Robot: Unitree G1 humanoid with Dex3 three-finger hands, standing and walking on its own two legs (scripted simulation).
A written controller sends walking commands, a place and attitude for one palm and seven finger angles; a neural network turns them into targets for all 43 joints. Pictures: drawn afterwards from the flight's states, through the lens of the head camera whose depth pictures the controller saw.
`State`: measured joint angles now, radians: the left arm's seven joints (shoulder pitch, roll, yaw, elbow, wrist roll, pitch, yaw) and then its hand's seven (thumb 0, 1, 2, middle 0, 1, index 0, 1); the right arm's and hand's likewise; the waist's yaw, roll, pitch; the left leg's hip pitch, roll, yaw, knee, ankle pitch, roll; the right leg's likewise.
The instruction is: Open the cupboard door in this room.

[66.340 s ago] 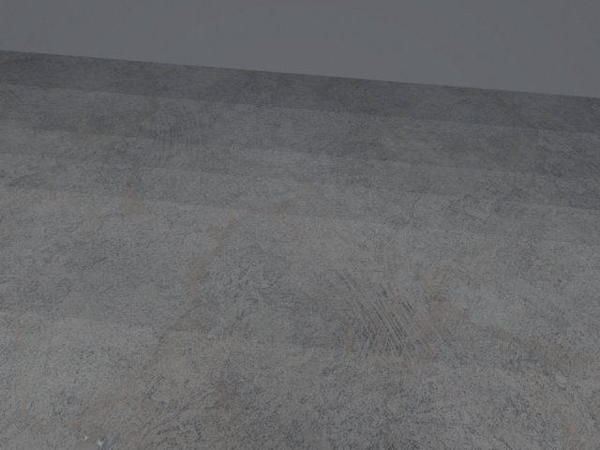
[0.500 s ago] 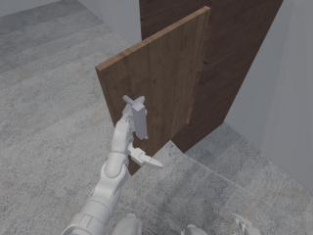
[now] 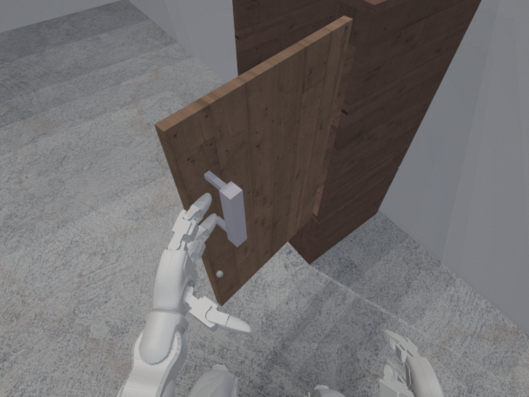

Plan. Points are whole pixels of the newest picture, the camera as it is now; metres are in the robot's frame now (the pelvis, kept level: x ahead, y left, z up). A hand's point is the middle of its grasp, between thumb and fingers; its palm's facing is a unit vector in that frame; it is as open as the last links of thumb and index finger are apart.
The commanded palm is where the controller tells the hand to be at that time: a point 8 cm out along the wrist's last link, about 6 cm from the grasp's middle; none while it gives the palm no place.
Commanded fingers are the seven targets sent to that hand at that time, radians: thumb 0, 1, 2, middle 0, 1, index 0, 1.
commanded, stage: slide the hand sideways off the handle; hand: left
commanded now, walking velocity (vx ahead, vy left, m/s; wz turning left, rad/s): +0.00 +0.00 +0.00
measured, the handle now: (225, 209) +0.38 +0.09 +0.06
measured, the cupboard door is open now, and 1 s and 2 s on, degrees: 99 99 99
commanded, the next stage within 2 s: draw the hand back to the body in 0.44 s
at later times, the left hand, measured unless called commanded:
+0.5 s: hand (182, 303) +0.24 +0.13 +0.05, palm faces -0.03 -1.00 -0.02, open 16.3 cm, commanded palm +0.22 +0.18 +0.05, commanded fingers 0.00 -0.50 0.30 -0.15 -0.30 -0.15 -0.30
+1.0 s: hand (131, 298) +0.22 +0.17 +0.11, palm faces -0.01 -1.00 -0.05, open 16.3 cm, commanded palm +0.19 +0.23 +0.13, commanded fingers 0.00 -0.36 0.36 -0.16 -0.30 -0.16 -0.30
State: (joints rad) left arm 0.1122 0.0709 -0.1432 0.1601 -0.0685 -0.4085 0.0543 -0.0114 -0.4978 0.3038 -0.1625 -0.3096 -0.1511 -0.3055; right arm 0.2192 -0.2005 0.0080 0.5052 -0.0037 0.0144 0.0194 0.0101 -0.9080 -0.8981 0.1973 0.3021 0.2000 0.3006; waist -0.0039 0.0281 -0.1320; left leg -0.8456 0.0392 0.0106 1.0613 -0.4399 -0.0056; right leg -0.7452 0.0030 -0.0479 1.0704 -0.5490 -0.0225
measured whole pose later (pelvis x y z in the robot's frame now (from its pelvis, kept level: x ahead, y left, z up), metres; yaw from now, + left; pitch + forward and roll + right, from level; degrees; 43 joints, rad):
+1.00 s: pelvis +0.01 +0.00 +0.02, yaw +1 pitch +8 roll -2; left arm 0.46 0.23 0.09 -0.21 -0.26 -0.25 -0.19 -0.01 -0.49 0.31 -0.15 -0.30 -0.15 -0.30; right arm 0.27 -0.23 0.03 0.47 0.04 -0.09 -0.07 0.01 -0.91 -0.90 0.20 0.30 0.20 0.30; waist 0.00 0.05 -0.13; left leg -0.68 0.04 -0.02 0.96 -0.42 -0.01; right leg -0.56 0.01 -0.07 0.93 -0.52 -0.02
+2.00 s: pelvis +0.04 +0.00 +0.08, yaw +0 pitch -4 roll +0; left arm 0.44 0.32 0.31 -0.34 -0.06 -0.07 0.12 0.01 0.87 0.89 -0.21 -0.30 -0.21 -0.31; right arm 0.19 -0.23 0.02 0.64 0.00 -0.08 -0.09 0.01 -0.91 -0.90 0.20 0.30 0.20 0.30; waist 0.07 0.06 0.01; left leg -0.13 0.02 0.04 0.41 -0.22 -0.01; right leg -0.02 0.01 -0.03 0.37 -0.28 -0.01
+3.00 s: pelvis -0.06 +0.02 +0.07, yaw +2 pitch +0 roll -2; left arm 0.55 0.43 0.43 -0.51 -0.02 -0.21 0.15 0.02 0.89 0.90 -0.22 -0.31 -0.21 -0.31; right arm 0.22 -0.21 0.00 0.56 0.01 -0.05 -0.09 0.01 -0.90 -0.90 0.20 0.30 0.20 0.30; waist -0.01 0.02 0.04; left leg -0.42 0.01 0.01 0.53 -0.11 0.04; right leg -0.27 0.05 0.02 0.56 -0.28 0.01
